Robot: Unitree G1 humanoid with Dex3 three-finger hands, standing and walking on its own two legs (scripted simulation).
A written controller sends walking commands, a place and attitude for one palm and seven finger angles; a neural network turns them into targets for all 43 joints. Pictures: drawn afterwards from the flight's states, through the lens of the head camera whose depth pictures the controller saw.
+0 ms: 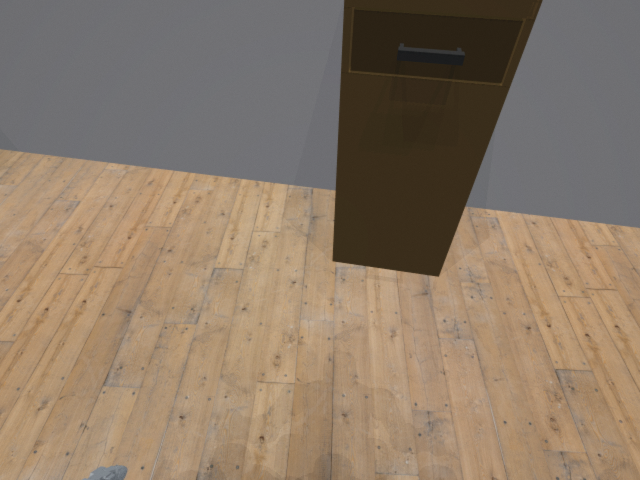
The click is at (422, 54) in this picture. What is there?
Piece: drawer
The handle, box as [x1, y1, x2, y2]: [397, 43, 464, 65]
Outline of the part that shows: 397,54 397,59 399,60 460,65 462,64 464,57 464,52 460,48 457,48 455,51 404,47 403,43 400,43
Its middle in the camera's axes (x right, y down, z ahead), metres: +0.26 -0.45 +0.94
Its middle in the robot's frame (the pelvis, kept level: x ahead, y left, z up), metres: +1.03 -0.21 +0.11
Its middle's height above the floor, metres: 0.88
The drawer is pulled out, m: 0.00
